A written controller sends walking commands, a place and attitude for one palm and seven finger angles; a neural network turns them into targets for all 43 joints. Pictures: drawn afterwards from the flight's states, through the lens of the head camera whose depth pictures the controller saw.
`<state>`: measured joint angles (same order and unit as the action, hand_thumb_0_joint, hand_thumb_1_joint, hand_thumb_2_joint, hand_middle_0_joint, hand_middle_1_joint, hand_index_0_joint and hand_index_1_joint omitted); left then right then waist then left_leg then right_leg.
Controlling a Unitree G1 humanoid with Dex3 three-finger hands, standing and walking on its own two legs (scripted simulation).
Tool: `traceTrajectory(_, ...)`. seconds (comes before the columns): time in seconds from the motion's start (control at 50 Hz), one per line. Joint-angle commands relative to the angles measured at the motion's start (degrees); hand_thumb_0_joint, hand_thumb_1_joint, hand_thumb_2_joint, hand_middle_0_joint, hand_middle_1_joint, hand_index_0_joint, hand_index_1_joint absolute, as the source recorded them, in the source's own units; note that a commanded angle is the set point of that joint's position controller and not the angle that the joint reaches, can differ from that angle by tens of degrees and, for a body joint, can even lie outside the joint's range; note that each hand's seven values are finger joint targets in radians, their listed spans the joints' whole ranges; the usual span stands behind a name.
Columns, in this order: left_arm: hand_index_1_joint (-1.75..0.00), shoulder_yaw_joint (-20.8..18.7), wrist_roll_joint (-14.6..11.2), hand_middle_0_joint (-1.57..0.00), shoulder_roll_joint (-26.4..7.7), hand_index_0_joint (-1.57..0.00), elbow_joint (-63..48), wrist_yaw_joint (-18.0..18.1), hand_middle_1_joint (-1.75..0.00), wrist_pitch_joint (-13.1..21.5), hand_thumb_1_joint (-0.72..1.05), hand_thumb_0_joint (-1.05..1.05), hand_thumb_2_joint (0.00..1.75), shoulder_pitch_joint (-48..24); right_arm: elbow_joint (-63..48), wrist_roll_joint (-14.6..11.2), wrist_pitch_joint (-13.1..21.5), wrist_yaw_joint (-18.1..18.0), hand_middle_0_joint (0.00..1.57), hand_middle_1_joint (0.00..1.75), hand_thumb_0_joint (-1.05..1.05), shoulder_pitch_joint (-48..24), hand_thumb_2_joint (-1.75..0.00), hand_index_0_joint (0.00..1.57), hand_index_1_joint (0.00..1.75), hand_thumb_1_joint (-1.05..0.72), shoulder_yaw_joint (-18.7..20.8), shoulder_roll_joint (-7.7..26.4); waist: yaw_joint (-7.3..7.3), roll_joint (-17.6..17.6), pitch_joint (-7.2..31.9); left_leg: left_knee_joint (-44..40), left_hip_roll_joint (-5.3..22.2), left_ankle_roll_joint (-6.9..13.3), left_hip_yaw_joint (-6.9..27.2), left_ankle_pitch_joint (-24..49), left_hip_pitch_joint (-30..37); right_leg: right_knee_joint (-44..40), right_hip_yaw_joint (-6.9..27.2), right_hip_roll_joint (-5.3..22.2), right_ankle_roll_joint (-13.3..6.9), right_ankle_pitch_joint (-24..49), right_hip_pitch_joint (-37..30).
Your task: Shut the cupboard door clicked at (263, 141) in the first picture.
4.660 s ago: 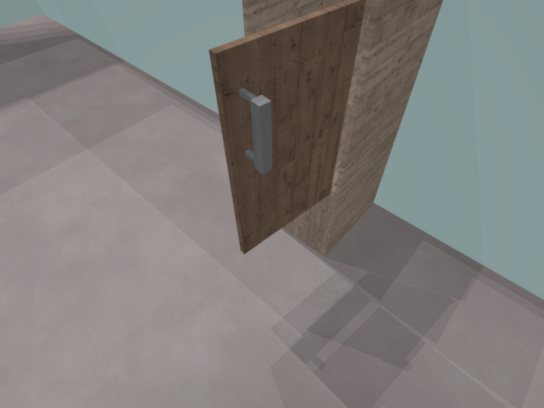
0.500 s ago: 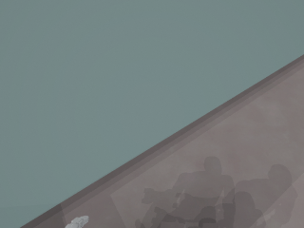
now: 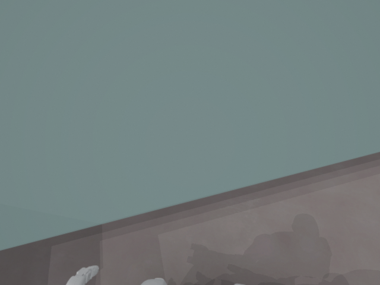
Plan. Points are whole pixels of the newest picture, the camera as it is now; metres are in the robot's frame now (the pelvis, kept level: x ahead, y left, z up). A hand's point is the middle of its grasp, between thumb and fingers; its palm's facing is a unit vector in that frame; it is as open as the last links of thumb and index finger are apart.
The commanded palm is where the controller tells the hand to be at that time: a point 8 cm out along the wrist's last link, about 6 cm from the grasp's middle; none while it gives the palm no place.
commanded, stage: turn to face it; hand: left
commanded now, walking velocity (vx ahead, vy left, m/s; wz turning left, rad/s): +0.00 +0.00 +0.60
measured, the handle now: out of the picture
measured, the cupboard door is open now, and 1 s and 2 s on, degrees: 82 82 82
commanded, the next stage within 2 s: none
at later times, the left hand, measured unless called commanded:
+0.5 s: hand out of the picture +0.01 +0.20 -0.16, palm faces +0.37 -0.89 -0.26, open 7.4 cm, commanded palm none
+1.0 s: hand out of the picture -0.02 +0.13 -0.16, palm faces +0.63 -0.75 -0.22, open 7.3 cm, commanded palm none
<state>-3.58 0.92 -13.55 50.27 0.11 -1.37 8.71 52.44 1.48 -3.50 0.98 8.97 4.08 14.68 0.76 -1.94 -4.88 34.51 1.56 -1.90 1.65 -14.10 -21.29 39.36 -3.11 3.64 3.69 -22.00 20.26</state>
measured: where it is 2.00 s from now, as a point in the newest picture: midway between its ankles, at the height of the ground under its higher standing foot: outside the picture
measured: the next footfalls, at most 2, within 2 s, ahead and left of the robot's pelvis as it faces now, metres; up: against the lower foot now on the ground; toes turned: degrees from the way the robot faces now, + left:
right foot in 0.02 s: +0.06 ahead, -0.13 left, +0.00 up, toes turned -4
left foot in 0.34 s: +0.03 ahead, +0.10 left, +0.00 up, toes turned +22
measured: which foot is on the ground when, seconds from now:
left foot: down 0.00-0.00, up 0.02-0.32, down 0.34-0.66, up 0.68-1.00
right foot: up 0.00-0.00, down 0.02-0.34, up 0.36-0.64, down 0.66-1.00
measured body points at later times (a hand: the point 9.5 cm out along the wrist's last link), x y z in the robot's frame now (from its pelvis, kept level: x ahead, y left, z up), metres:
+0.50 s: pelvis +0.03 -0.03 +0.01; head +0.08 +0.00 +0.45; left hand -0.01 +0.24 -0.14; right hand +0.21 -0.22 -0.13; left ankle -0.01 +0.09 -0.73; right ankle +0.04 -0.16 -0.66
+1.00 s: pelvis +0.05 -0.06 +0.01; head +0.09 -0.02 +0.45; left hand -0.05 +0.17 -0.14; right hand +0.28 -0.21 -0.14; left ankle -0.02 +0.03 -0.72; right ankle +0.10 -0.16 -0.73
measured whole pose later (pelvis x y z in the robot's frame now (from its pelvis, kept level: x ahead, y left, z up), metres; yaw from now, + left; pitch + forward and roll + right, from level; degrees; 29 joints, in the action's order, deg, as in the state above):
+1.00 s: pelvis +0.05 -0.06 +0.01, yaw +40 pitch +1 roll +2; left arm -2.5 1.3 -11.2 51.2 0.7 -0.1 11.6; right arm 52.7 0.5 -4.2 2.3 7.0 3.7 13.1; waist 0.6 2.4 -7.3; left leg 36.0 1.1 -2.4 -6.2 -20.4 -17.5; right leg 35.0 -15.5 9.9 0.8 -20.3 13.8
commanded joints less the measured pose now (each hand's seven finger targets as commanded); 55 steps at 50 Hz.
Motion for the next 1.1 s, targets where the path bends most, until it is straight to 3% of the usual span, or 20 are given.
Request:
traceTrajectory(0.0, -0.3, -2.84, 1.05, -0.2, -14.42, -0.2, -2.76, 1.53, -0.3, 1.53, 0.9, 0.0, 0.9, 8.74, -7.95, -0.42, 1.03, 0.2, 0.2, 0.3, 0.0, -6.01, -0.9, 0.2, 0.3, -0.9, 2.35, 4.78, -5.19, 21.08, 5.13, 26.15, -3.67, -0.04, -1.08, -21.56, -15.02, -27.61, 25.54, 25.69, -11.53, 2.23, -9.39)
traceTrajectory(0.02, -0.3, -2.96, 0.93, -0.2, -12.27, -0.2, -3.49, 2.02, -0.3, 1.85, 0.9, 0.0, 0.9, 6.55, -7.7, -0.47, 0.61, 0.1, 0.2, 0.3, 0.0, -5.19, -0.9, 0.2, 0.3, -0.9, 2.82, 5.15, -3.2, 17.21, 5.85, 34.5, -1.86, 0.31, 1.15, -19.35, -13.57, -26.12, 24.42, 25.09, -12.88, 4.21, -6.29)
traceTrajectory(0.06, -0.3, -1.61, 0.82, -0.2, -8.14, -0.2, -4.28, 2.06, -0.3, 1.84, 0.9, 0.0, 0.9, 0.96, -5.48, -0.32, 0.27, 0.57, 0.2, 0.3, 0.0, -3.99, -0.9, 0.2, 0.3, -0.9, 2.21, 3.87, 0.03, 15.09, 3.59, 37.48, 0.86, -0.95, -0.29, -13.21, -12.49, -20.92, 10.01, 17.72, -10.44, 18.25, -5.69)
traceTrajectory(0.1, -0.3, -1.3, 0.76, -0.2, -7.2, -0.2, -3.86, 1.9, -0.3, 2.22, 0.9, 0.0, 0.9, 2.37, -4.81, -0.58, 0.18, 0.81, 0.2, 0.3, 0.0, -3.54, -0.9, 0.2, 0.3, -0.9, 1.34, 2.14, -0.17, 14.96, 5.74, 29.92, 0.48, -1.86, -3.31, -12.27, -10.7, -17.58, 2.14, 15.17, -8.89, 32.01, -11.1)
traceTrajectory(0.24, -0.3, -2.74, 0.76, -0.2, -10.56, -0.2, -0.46, 1.65, -0.3, 2.44, 0.9, 0.0, 0.9, 8.74, -5.48, -1.09, 1.39, 0.95, 0.2, 0.3, 0.0, -5.62, -0.9, 0.2, 0.3, -0.9, 0.04, 0.64, -3.13, 13.72, 9.56, 2.07, -1.79, -0.75, -9.83, -9.45, -1.96, -9.31, -2.93, 17.3, -8.24, 48.86, -21.76)
traceTrajectory(0.28, -0.3, -3.04, 0.12, -0.2, -10.54, -0.2, -0.64, 1.31, -0.3, 2.35, 0.9, 0.0, 0.9, 7.11, -4.35, -0.68, 1.71, 0.68, 0.2, 0.3, 0.0, -1.36, -0.9, 0.2, 0.3, -0.9, 0.67, 2.86, -0.12, 11.62, 10.8, -7.72, -1.82, 0.52, -10.15, 0.45, 8.81, -2.95, -6.34, 16.44, -5.09, 45.01, -15.42)
traceTrajectory(0.3, -0.3, -2.76, -0.3, -0.2, -9.2, -0.2, -1.68, 1.01, -0.3, 2.17, 0.9, 0.0, 0.9, 6.18, -3.51, -0.27, 2.16, 0.46, 0.2, 0.3, 0.0, 2.76, -0.9, 0.2, 0.3, -0.9, 1.71, 6.91, 2.36, 2.9, 13.56, -10.68, 4.9, 3.44, -3.3, 14.38, 20.81, 6.21, -8.51, 14.18, -2.17, 32.99, -4.97)
traceTrajectory(0.32, -0.3, -1.49, -0.54, -0.2, -4.99, -0.2, -4.3, 0.55, -0.3, 1.98, 0.9, 0.0, 0.9, 3.8, -3.14, -0.01, 2.22, 0.13, 0.2, 0.3, 0.0, 6.6, -0.9, 0.2, 0.3, -0.9, 3.46, 13.14, 4.8, -14.58, 14.44, -11.1, 21.34, 11.77, 17.39, 38.48, 29.75, 19.65, -8.59, 5.58, 1.8, -9.92, 12.42)
traceTrajectory(0.34, -0.3, -1.19, 0.14, -0.2, -5.27, -0.2, -6.47, 1.13, -0.3, 1.06, 0.9, 0.0, 0.9, 0.02, -1.46, -0.25, 1.62, -0.13, 0.2, 0.3, 0.0, 10.02, -0.9, 0.2, 0.3, -0.9, 3.57, 14.54, 5.92, -10.35, 13.22, -10.66, 24.7, 16.15, 16.91, 39.96, 25.89, 25.86, -1.88, 4.44, 1.08, -16.16, 14.52)
traceTrajectory(0.42, -0.3, -1.7, 0.08, -0.2, -4.84, -0.2, -2.64, 0.68, -0.3, -0.17, 0.9, 0.0, 0.9, 0.2, -3.46, -0.09, 2.38, -1.69, 0.2, 0.3, 0.0, 0.53, -0.9, 0.2, 0.3, -0.9, 2.31, 9.46, 0.72, -8.91, 7.35, -13.12, 13.96, 10.85, 9.44, 26.1, 13.83, 26.99, 2.85, 3.58, 1.33, -3.39, 12.6)
traceTrajectory(0.54, -0.3, -1.33, -0.2, -0.2, -3.59, -0.2, -2.64, 0.56, -0.3, -0.05, 0.9, 0.0, 0.9, 1.32, -3.66, 0.37, 1.76, -1.23, 0.2, 0.3, 0.0, -0.96, -0.9, 0.2, 0.3, -0.9, 2.83, 10.02, -0.04, -7.12, 6.4, -13.07, 11.14, 10.08, 11.25, 14.98, 7.03, 6.7, 0.01, -0.74, 0.57, -2.94, 1.0)
traceTrajectory(0.6, -0.3, -1.95, -0.16, -0.2, -5.16, -0.2, -1.57, 0.81, -0.3, 1.15, 0.9, 0.0, 0.9, 7.53, -4.88, -0.31, 1.31, -0.99, 0.2, 0.3, 0.0, -3.89, -0.9, 0.2, 0.3, -0.9, 2.87, 8.95, -3.29, -4.61, 7.36, -6.25, 6.74, 6.33, 10.76, 9.53, -1.06, -12.31, -0.55, -1.26, -0.09, 8.25, -13.26)
traceTrajectory(0.64, -0.3, -3.43, 1.07, -0.2, -14.41, -0.2, -1.97, 1.72, -0.3, 1.97, 0.9, 0.0, 0.9, 9.63, -7.21, -0.86, 1.32, -0.28, 0.2, 0.3, 0.0, -3.85, -0.9, 0.2, 0.3, -0.9, 2.15, 3.42, -5.04, 21.68, 7.59, 21.27, -5.37, -0.55, -1.66, -22.02, -13.87, -25.23, 24.54, 24.93, -10.52, 14.59, -17.73)
traceTrajectory(0.66, -0.3, -2.7, 0.6, -0.2, -12.53, -0.2, -2.6, 1.95, -0.3, 2.15, 0.9, 0.0, 0.9, 7.7, -6.11, -0.48, 0.76, -0.07, 0.2, 0.3, 0.0, -2.83, -0.9, 0.2, 0.3, -0.9, 2.53, 5.71, -3.86, 18.08, 7.04, 32.51, -1.92, 0.31, 2.14, -19.9, -11.58, -24.75, 21.87, 24.82, -12.86, 10.09, -10.53)
traceTrajectory(0.72, -0.3, -1.28, 0.45, -0.2, -6.91, -0.2, -4.69, 2.15, -0.3, 1.61, 0.9, 0.0, 0.9, -0.66, -3.71, -0.43, -0.34, 0.7, 0.2, 0.3, 0.0, -1.44, -0.9, 0.2, 0.3, -0.9, 2.24, 3.27, 0.69, 15.86, 3.69, 38.19, 0.91, -1.37, -0.39, -10.57, -11.29, -21.87, 6.14, 16.07, -9.27, 17.88, -6.55)
traceTrajectory(0.9, -0.3, -2.76, 0.78, -0.2, -10.3, -0.2, -1.34, 1.86, -0.3, 2.19, 0.9, 0.0, 0.9, 6.76, -4.33, -1.04, 0.86, 0.97, 0.2, 0.3, 0.0, -4.36, -0.9, 0.2, 0.3, -0.9, 0.37, 0.73, -2.88, 13.69, 7.58, 6.53, -0.64, -1.03, -8.41, -11.61, -2.41, -13.09, -1.66, 18.46, -9.51, 41.22, -18.78)
traceTrajectory(0.96, -0.3, -3.07, -0.06, -0.2, -9.93, -0.2, -1.77, 1.32, -0.3, 1.73, 0.9, 0.0, 0.9, 4.4, -3.07, -0.67, 1.58, 0.8, 0.2, 0.3, 0.0, 2.05, -0.9, 0.2, 0.3, -0.9, 1.17, 3.95, 1.37, 7.49, 10.17, -9.39, 0.12, 0.66, -7.63, 3.22, 12.85, -2.45, -6.74, 16.75, -4.54, 31.62, -9.96)
traceTrajectory(1.0, -0.3, -1.15, -0.32, -0.2, -3.88, -0.2, -6.12, 0.83, -0.3, 0.89, 0.9, 0.0, 0.9, 0.57, -1.82, -0.08, 1.74, -0.15, 0.2, 0.3, 0.0, 9.22, -0.9, 0.2, 0.3, -0.9, 3.83, 14.67, 5.56, -18.24, 12.04, -13.91, 23.96, 14.97, 22.06, 36.81, 24.47, 21.16, -5.67, 4.29, 1.74, -17.87, 14.35)
traceTrajectory(1.02, -0.3, -1.09, 0.35, -0.2, -5.44, -0.2, -7.35, 1.17, -0.3, 0.26, 0.9, 0.0, 0.9, -2.96, -1.19, -0.08, 1.69, -0.53, 0.2, 0.3, 0.0, 10.77, -0.9, 0.2, 0.3, -0.9, 3.61, 13.79, 5.88, -8.78, 11.18, -12.46, 23.65, 16.13, 20.2, 29.31, 21.42, 26.1, -0.23, 4.41, 0.93, -15.43, 14.8)
traceTrajectory(1.08, -0.3, -1.66, -0.05, -0.2, -4.7, -0.2, -3.88, 0.73, -0.3, -0.02, 0.9, 0.0, 0.9, -2.14, -2.88, 0.1, 2.29, -1.72, 0.2, 0.3, 0.0, 2.4, -0.9, 0.2, 0.3, -0.9, 2.6, 10.06, 1.73, -9.21, 7.61, -13.23, 14.75, 11.84, 12.75, 24.57, 13.4, 26.89, 2.89, 3.57, 1.12, -5.38, 13.02)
